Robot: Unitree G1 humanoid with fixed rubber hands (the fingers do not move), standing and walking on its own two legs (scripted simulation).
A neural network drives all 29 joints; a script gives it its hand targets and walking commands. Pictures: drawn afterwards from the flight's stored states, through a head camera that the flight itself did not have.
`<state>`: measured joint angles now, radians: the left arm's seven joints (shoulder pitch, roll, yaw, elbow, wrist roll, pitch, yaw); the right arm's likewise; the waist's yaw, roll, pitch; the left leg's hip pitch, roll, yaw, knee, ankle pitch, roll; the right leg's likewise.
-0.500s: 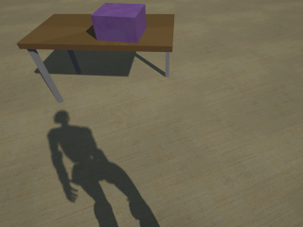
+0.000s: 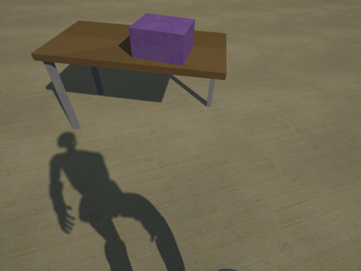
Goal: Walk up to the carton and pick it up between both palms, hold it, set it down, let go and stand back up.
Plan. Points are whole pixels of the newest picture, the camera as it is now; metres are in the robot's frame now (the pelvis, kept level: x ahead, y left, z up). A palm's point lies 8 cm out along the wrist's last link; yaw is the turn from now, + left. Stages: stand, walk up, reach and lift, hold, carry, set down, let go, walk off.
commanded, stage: walk up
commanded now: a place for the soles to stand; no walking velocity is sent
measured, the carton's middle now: (163, 38) +1.36 +0.08 -0.04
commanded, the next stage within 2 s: none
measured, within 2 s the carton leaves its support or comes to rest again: neither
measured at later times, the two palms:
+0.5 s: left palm (119, 233) +0.27 +0.18 -0.13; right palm (297, 230) +0.27 -0.31 -0.13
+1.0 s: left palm (106, 169) +0.47 +0.26 -0.12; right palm (249, 156) +0.51 -0.23 -0.11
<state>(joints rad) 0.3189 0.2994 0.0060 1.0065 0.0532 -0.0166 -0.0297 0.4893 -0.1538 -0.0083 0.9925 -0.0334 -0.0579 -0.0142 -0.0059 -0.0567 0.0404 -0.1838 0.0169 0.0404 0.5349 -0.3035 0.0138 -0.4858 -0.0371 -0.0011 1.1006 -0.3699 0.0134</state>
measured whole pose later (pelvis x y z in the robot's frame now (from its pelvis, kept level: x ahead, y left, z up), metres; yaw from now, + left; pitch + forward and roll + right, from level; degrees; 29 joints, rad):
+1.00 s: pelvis +0.48 +0.00 +0.01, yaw +6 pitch -2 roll -1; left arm 0.37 0.27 0.00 0.87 0.05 -0.02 -0.04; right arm 0.41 -0.19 0.01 0.85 -0.03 -0.08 0.00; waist -0.01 -0.02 0.07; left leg -0.17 0.03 0.04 0.44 -0.24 0.01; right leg -0.50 -0.07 -0.03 0.95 -0.31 0.02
